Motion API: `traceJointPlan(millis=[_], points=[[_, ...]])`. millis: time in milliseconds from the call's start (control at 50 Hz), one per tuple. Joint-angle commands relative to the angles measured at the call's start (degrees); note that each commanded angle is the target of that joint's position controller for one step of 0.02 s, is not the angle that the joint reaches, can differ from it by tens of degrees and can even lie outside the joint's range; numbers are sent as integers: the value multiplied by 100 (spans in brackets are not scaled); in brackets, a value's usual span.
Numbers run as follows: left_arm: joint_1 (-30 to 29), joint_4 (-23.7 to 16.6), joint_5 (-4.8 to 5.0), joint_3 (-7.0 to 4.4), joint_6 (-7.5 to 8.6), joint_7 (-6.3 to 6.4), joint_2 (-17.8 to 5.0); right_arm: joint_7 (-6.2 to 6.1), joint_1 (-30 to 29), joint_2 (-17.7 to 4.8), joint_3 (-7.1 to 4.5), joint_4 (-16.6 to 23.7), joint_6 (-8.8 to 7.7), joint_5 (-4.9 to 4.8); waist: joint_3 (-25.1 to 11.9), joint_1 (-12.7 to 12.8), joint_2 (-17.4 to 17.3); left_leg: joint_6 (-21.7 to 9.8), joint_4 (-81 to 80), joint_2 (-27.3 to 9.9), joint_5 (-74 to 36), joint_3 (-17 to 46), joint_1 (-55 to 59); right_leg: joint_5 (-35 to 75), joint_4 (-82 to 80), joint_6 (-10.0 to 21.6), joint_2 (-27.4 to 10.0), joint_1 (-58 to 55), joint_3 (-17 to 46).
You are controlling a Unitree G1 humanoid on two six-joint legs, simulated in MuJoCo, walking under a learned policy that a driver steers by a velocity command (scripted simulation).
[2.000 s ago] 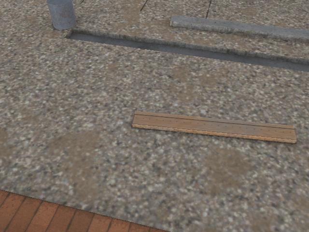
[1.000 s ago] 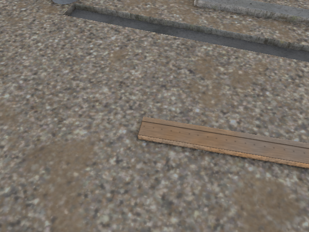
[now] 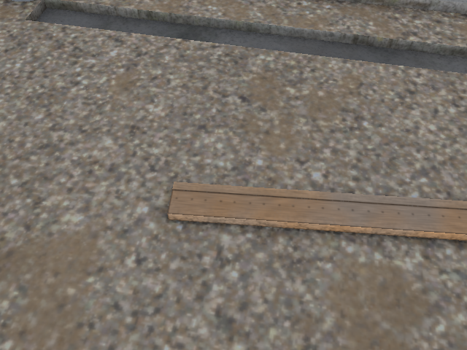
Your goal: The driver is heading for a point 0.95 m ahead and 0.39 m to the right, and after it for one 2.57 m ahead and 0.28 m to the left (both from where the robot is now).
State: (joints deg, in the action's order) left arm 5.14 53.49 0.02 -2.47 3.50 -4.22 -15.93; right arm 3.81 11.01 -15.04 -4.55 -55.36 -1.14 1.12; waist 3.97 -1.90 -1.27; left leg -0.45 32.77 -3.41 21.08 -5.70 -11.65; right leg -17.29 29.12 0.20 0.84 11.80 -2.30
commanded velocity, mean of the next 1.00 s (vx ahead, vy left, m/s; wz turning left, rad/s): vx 0.32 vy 0.00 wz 0.00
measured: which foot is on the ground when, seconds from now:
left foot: down 0.00-0.64, up 0.66-1.00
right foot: down 0.00-0.20, up 0.22-0.62, down 0.64-1.00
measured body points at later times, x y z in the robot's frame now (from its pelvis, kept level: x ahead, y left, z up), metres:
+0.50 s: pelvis +0.08 -0.04 -0.04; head +0.10 -0.06 +0.41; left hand +0.27 +0.15 -0.15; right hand -0.07 -0.22 -0.18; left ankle -0.04 +0.10 -0.73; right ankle +0.17 -0.21 -0.75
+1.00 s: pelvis +0.32 -0.13 -0.16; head +0.31 -0.13 +0.29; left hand +0.28 +0.10 -0.32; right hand +0.53 -0.37 -0.25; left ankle +0.50 +0.01 -0.85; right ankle +0.24 -0.24 -0.90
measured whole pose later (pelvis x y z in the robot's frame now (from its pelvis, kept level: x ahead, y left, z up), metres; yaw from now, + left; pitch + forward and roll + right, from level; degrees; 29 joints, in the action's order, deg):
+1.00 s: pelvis +0.32 -0.13 -0.16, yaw -1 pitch +2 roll -2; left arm 23.0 61.5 1.1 -1.8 3.7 1.5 -10.0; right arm -1.2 2.2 -12.5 -3.4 -46.9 -4.0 -1.2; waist -3.7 3.6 -2.0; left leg -0.6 44.0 -4.7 -1.4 1.6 -41.5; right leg -19.6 24.3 2.0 2.8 6.7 -1.1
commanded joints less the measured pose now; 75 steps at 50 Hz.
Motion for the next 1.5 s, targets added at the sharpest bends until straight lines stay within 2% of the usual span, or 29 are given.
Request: traceJointPlan(millis=[20,120,180,240,300,380,420,460,500,520,540,600,640,660,680,700,720,740,780,840,880,1040,1080,1120,1140,1160,1200,1280,1500], points=[[-81,-273,-1,-177,53,30,-744,-12,145,-733,-156,159,-55,15,-456,21,-39,-22,-589,-63,-1743,38,-96,1281,-435,197,-92,-431,145],[38,-206,-2,-187,26,62,-660,-8,214,-659,-151,63,-55,16,-368,38,-52,-99,-707,-68,-1775,60,-36,1137,-534,217,-71,-454,141],[452,-140,-311,-398,67,268,-942,-191,965,-1087,-384,-107,-78,310,269,-136,-101,-963,-1143,-421,1885,686,-193,-2141,-290,767,-93,412,383],[-117,-423,-455,-130,195,412,136,-418,1710,-319,-117,-207,-311,355,318,-569,-770,-1766,-2101,-1614,2137,2338,702,-1202,1793,579,-27,1445,240],[-374,-786,-458,-95,200,436,121,-577,1841,-71,108,-191,-482,460,453,-564,-102,-1670,-1952,-1847,1180,2508,1388,-1106,3264,649,-211,2719,1075],[9,-921,-573,-89,201,188,155,-614,1998,-9,259,-309,-525,467,653,-409,-203,-1487,-1485,-1383,1218,1646,585,-330,3217,752,-320,2415,630],[-456,-1080,-694,-23,138,190,231,-700,2201,381,517,-415,-662,586,698,-537,-353,-1154,-715,-1337,900,1576,1162,2199,1967,519,-923,3204,1341],[-557,-1067,-602,79,74,185,433,-782,2845,392,591,-590,-715,395,501,-823,-115,-1059,-27,-1051,1100,1253,798,3527,726,266,-974,2937,872],[-631,-1080,-542,142,-43,134,425,-594,2765,46,553,-558,-531,551,595,-736,-197,-805,-51,-869,2027,866,-1509,3946,293,234,-677,806,113],[-1052,-1140,765,-126,-90,112,-119,-797,1467,-609,167,-330,-389,-570,714,-451,-425,-891,470,-855,601,1284,-1857,3358,257,-107,-384,775,663],[-815,-1079,875,-76,-180,114,-98,-870,1427,-784,146,-229,-335,-621,379,-347,-455,-825,770,-976,437,1157,-1521,3111,160,-164,-477,794,717],[-200,-528,476,-144,-271,143,6,-832,1916,-285,46,-554,-176,-475,-36,-332,7,-452,2312,-929,623,957,-1059,3556,-664,-28,-683,-47,536],[2275,383,300,-441,-287,229,-496,-698,1870,-23,36,-718,-250,-237,-874,867,594,-59,5240,-290,831,497,-2247,3518,-256,274,-615,-2495,221],[2816,647,115,-368,-197,191,-780,-601,2280,493,103,-800,-374,-249,-1211,886,2216,109,8471,221,3461,725,-4238,4868,1388,396,-1044,-3548,460],[2773,677,271,-426,-184,113,-1072,-557,2784,505,109,-547,-569,-496,-1834,620,2850,-2,9489,284,2887,1157,-4979,3944,1022,948,-1686,-3366,1983],[2956,912,367,-514,-210,40,-1468,-630,2222,672,186,65,-688,-693,-2116,576,2749,-32,9789,319,2146,769,-5890,502,-689,1685,-2598,-3258,3967],[2301,818,301,-315,-220,59,-692,-765,1142,621,199,315,-686,-677,-1163,522,1183,-174,9316,-43,1105,480,-6414,-1403,-1626,1655,-2524,-2411,4332],[1324,493,35,-162,-119,70,-411,-859,1027,458,186,415,-577,-655,-979,171,782,-264,8261,-332,186,784,-5679,-1486,-1593,1633,-2678,-1234,4385],[40,246,-56,128,104,87,379,-817,1093,156,93,303,-357,-296,-405,-386,319,-437,6504,-616,-909,1415,-4639,-231,-878,1157,-2201,620,3191],[348,385,-164,65,121,430,-127,-762,748,111,3,535,-335,-105,-79,-368,909,-24,3817,-409,-1726,1081,-3312,836,-1389,1226,-1387,1672,1797],[845,463,-24,10,129,588,-243,-686,114,88,32,798,-343,-128,-140,-140,710,84,2539,-375,-2291,976,-3093,1320,-1488,1306,-1371,1264,1661],[2057,568,184,-179,35,576,-406,-305,-1778,103,150,1337,-399,-268,245,654,319,-158,111,-1,-1941,541,-2888,1097,-1644,1094,-1545,-557,1367],[2120,568,201,-216,2,537,-449,-265,-1714,-4,105,1371,-477,-250,56,548,484,-255,-326,213,-1401,369,-2124,1690,-1278,1007,-1472,-655,1373],[1886,484,153,-203,1,494,-455,-286,-282,-434,-121,971,-517,-238,-853,-205,544,-556,-393,350,-1464,357,115,3437,291,782,-1011,-201,983],[1533,221,61,-149,62,477,-322,-340,1068,-1030,-293,725,-543,-155,-1883,-786,-16,-985,-205,-809,-2105,1574,2210,2368,2244,489,-558,1167,596],[2124,181,131,28,219,425,341,-291,1552,-1323,-338,490,-519,-148,-2916,-476,-1650,-1690,-976,-2118,-1146,4070,3862,-1227,4132,218,189,3022,633],[1377,113,305,-230,291,472,-417,-352,992,-588,-139,589,-509,-129,-1699,-496,-734,-1327,-1421,-1863,-747,3351,2765,-781,4825,318,-228,3955,1083],[1269,56,196,-275,22,573,7,-337,-86,-99,-18,569,-576,-37,-784,244,-341,-983,-2277,-1239,-1351,1666,488,378,3867,361,-792,2816,925],[-318,-622,79,-203,-148,322,198,-585,740,-446,-82,2,-477,-97,-35,-3,-168,-770,-2521,-1185,-2458,-291,689,2351,1553,275,-567,3019,447]])
Velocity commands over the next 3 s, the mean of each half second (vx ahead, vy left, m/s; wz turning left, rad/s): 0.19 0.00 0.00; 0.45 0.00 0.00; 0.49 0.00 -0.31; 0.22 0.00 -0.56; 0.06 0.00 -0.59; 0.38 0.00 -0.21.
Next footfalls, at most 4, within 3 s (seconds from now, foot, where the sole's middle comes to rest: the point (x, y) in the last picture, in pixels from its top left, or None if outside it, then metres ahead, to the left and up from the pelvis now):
0.64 right None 0.28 -0.24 -0.94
1.12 left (234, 335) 0.55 0.01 -0.94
1.66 right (313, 261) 0.80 -0.28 -0.94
2.14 left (260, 220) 0.95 -0.10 -0.89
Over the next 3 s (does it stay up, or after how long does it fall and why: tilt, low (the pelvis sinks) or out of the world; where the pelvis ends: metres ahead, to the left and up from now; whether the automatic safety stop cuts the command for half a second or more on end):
stays up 0.90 -0.30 -0.14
